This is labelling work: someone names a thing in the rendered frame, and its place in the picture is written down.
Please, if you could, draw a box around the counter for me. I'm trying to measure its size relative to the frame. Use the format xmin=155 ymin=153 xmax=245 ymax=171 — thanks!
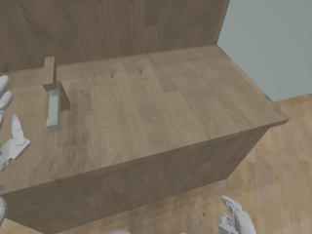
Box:
xmin=0 ymin=0 xmax=290 ymax=234

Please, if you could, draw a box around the robot left hand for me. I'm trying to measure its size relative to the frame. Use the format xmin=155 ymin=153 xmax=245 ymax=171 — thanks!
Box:
xmin=0 ymin=75 xmax=30 ymax=173

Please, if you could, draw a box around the robot right hand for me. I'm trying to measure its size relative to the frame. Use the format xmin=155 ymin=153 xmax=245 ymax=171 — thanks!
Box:
xmin=218 ymin=195 xmax=256 ymax=234

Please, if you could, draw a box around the tap lever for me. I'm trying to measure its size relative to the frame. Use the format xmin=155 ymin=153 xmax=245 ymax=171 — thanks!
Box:
xmin=46 ymin=89 xmax=61 ymax=133

